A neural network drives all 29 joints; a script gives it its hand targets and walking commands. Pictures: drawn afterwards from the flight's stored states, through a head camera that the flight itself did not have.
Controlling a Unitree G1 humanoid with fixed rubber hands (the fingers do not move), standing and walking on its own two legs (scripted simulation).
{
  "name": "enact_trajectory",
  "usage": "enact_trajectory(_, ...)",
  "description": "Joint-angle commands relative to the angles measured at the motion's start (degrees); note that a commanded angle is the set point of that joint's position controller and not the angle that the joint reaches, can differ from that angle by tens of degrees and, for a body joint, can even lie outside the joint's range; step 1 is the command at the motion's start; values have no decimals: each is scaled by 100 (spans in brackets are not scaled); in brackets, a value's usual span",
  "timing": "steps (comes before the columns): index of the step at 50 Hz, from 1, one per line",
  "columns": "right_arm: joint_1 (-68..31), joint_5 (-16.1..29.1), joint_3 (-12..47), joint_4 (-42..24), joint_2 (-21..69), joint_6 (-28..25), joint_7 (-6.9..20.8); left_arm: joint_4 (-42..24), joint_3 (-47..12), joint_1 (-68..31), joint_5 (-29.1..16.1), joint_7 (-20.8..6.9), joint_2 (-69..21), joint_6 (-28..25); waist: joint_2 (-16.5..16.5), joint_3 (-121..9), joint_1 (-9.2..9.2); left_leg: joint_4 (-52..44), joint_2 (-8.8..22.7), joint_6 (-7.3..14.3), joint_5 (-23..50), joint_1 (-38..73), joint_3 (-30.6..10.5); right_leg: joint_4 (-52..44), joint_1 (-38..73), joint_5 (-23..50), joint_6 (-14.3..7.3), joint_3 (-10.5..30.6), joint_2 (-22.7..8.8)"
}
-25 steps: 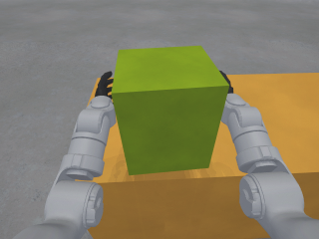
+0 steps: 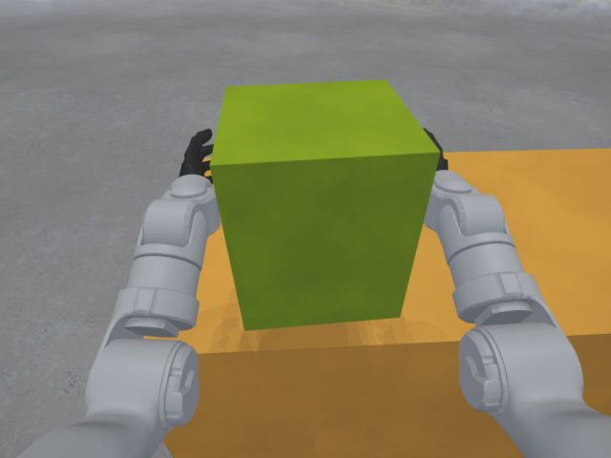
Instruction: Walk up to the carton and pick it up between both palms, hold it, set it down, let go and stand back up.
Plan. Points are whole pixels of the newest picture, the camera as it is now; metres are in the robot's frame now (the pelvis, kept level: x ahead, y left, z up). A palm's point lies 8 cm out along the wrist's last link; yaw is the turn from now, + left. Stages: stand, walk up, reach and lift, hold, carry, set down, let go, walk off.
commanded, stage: reach and lift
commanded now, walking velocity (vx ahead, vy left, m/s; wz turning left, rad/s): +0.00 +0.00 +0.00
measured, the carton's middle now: (315, 205) +0.40 +0.01 +0.19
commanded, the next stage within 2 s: hold in 0.04 s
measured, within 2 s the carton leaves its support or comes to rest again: neither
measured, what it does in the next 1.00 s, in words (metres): stands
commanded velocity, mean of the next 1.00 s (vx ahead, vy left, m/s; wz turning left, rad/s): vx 0.00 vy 0.00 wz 0.00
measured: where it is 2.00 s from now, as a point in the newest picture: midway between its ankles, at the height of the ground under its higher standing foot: outside the picture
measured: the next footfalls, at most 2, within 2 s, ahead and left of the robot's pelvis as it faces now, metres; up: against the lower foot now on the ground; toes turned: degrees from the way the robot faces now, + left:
none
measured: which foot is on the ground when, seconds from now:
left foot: down 0.00-1.00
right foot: down 0.00-1.00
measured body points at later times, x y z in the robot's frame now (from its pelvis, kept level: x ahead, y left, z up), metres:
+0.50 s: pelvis -0.01 +0.00 +0.00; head -0.07 +0.00 +0.45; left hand +0.39 +0.16 +0.24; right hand +0.40 -0.14 +0.24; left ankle +0.03 +0.08 -0.73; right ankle +0.08 -0.15 -0.73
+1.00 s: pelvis -0.01 +0.00 +0.00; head -0.06 +0.00 +0.45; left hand +0.40 +0.16 +0.25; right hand +0.41 -0.14 +0.24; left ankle +0.03 +0.08 -0.73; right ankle +0.08 -0.15 -0.73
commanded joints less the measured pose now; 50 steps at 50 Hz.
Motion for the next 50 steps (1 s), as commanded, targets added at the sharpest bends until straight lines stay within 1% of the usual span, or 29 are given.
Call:
enact_trajectory(1,-6184,1800,2273,-2434,4395,-338,703,-2405,-2292,-6863,-798,-1131,-4462,-433,383,-4112,-273,-739,-245,-544,1521,1701,-1233,58,2671,670,-395,-240,469)
enact_trajectory(4,-6115,1831,2217,-2425,4272,-252,663,-2372,-2250,-6815,-764,-1161,-4440,-333,431,-3979,-316,-767,-259,-563,1421,1667,-1242,27,2649,583,-405,-245,474)
enact_trajectory(6,-6036,1874,2269,-2491,4286,-207,644,-2574,-2258,-6821,-751,-1168,-4437,-297,412,-4061,-335,-743,-241,-568,1553,1730,-1254,59,2717,721,-407,-242,480)
enact_trajectory(8,-6051,1832,2182,-2430,4214,-158,639,-2491,-2242,-6853,-741,-1183,-4440,-258,464,-3973,-367,-786,-230,-590,1333,1686,-1264,26,2625,538,-420,-232,468)
enact_trajectory(11,-6068,1791,2148,-2415,4303,-80,611,-2494,-2192,-7039,-766,-1219,-4373,-233,400,-3868,-377,-855,-259,-516,1013,1458,-1227,34,2660,418,-419,-226,447)
enact_trajectory(12,-6119,1830,2239,-2605,4361,-103,602,-2593,-2240,-6966,-783,-1218,-4378,-219,388,-3980,-339,-831,-261,-503,1142,1487,-1213,73,2722,582,-415,-216,448)
enact_trajectory(14,-6125,1822,2172,-2555,4373,-59,589,-2569,-2198,-7049,-799,-1229,-4359,-208,354,-3908,-391,-875,-273,-489,946,1397,-1217,42,2705,436,-405,-216,438)
enact_trajectory(15,-6158,1785,2144,-2521,4346,-49,594,-2431,-2157,-7038,-785,-1248,-4333,-200,329,-3878,-388,-906,-264,-476,855,1355,-1216,37,2676,374,-405,-225,442)
enact_trajectory(18,-6317,1810,2103,-2518,4428,-24,600,-2479,-2163,-7274,-816,-1243,-4316,-195,373,-3914,-367,-943,-256,-443,599,1245,-1206,68,2621,218,-410,-234,437)
enact_trajectory(19,-6411,1791,2163,-2650,4486,-43,600,-2548,-2179,-7343,-857,-1243,-4323,-208,311,-4029,-366,-926,-261,-434,579,1219,-1200,76,2656,236,-410,-215,427)
enact_trajectory(20,-6311,1761,2103,-2507,4459,-2,590,-2426,-2168,-7270,-844,-1253,-4327,-186,328,-3911,-409,-957,-271,-431,556,1186,-1196,59,2646,250,-411,-218,433)
enact_trajectory(23,-6389,1742,2078,-2548,4479,-5,590,-2269,-2079,-7193,-792,-1265,-4289,-167,289,-3867,-356,-996,-267,-378,370,1060,-1207,74,2661,143,-397,-213,421)
enact_trajectory(25,-6537,1683,1954,-2435,4384,2,590,-1994,-1994,-7224,-741,-1291,-4295,-124,324,-3638,-400,-1076,-271,-340,70,934,-1184,37,2591,-53,-404,-227,407)
enact_trajectory(28,-6466,1584,1840,-2224,4381,29,581,-1785,-1847,-7185,-674,-1347,-4228,-122,226,-3450,-421,-1162,-270,-292,-208,767,-1168,20,2657,-193,-383,-234,385)
enact_trajectory(29,-6499,1551,1804,-2174,4377,4,588,-1794,-1918,-7327,-686,-1369,-4251,-133,336,-3426,-461,-1209,-238,-307,-297,709,-1195,70,2650,-198,-377,-247,399)
enact_trajectory(30,-6593,1530,1757,-2156,4319,1,595,-1538,-1823,-7191,-627,-1380,-4233,-119,242,-3340,-449,-1239,-225,-284,-448,680,-1208,37,2585,-318,-375,-259,402)
enact_trajectory(32,-6637,1529,1765,-2161,4408,-5,587,-1574,-1783,-7313,-646,-1397,-4204,-146,221,-3409,-423,-1226,-260,-245,-380,630,-1166,54,2680,-257,-366,-242,379)
enact_trajectory(34,-6640,1542,1776,-2206,4426,-33,589,-1600,-1862,-7312,-688,-1410,-4265,-171,281,-3576,-452,-1210,-224,-274,-270,695,-1208,91,2768,-96,-375,-230,387)
enact_trajectory(35,-6579,1522,1668,-2007,4328,-6,572,-1495,-1802,-7340,-651,-1421,-4256,-168,319,-3467,-509,-1192,-269,-297,-304,740,-1177,21,2681,-212,-393,-228,369)
enact_trajectory(36,-6683,1533,1715,-2132,4437,-14,569,-1534,-1778,-7405,-670,-1418,-4210,-186,218,-3526,-426,-1191,-284,-246,-294,665,-1155,35,2717,-206,-379,-229,370)
enact_trajectory(37,-6657,1545,1737,-2167,4440,-30,556,-1572,-1824,-7394,-688,-1423,-4262,-194,270,-3615,-471,-1171,-287,-279,-167,760,-1168,37,2727,-132,-392,-228,378)
enact_trajectory(39,-6652,1615,1831,-2383,4419,-35,548,-1610,-1922,-7186,-727,-1411,-4334,-169,258,-3760,-453,-1090,-243,-335,193,937,-1211,53,2771,129,-403,-217,403)
enact_trajectory(40,-6638,1595,1776,-2255,4352,-13,540,-1548,-1881,-7292,-716,-1421,-4302,-181,271,-3651,-467,-1082,-285,-342,99,932,-1178,9,2667,-28,-410,-198,395)
enact_trajectory(43,-6499,1742,1933,-2441,4394,-22,509,-1902,-2042,-7241,-783,-1408,-4391,-178,413,-3970,-507,-959,-267,-424,544,1209,-1217,64,2751,339,-424,-192,405)
enact_trajectory(44,-6536,1707,1897,-2459,4409,-5,507,-1780,-1986,-7229,-773,-1401,-4382,-172,332,-3889,-469,-981,-267,-408,436,1144,-1198,39,2690,206,-422,-189,409)
enact_trajectory(46,-6415,1717,1882,-2414,4354,15,489,-1869,-2028,-7183,-765,-1403,-4398,-167,380,-3865,-548,-961,-267,-450,547,1209,-1217,41,2710,305,-425,-193,412)
enact_trajectory(47,-6472,1730,1891,-2450,4371,17,480,-1865,-2008,-7237,-767,-1400,-4370,-166,388,-3882,-484,-954,-262,-451,559,1208,-1211,39,2710,289,-435,-179,414)
enact_trajectory(49,-6469,1766,1953,-2583,4385,16,467,-1908,-2057,-7158,-794,-1405,-4379,-154,363,-3954,-495,-919,-304,-449,679,1250,-1186,28,2748,378,-421,-168,412)
enact_trajectory(50,-6491,1748,1891,-2459,4357,33,458,-1769,-1973,-7194,-763,-1401,-4389,-152,382,-3820,-496,-954,-293,-430,444,1184,-1184,10,2636,156,-407,-186,407)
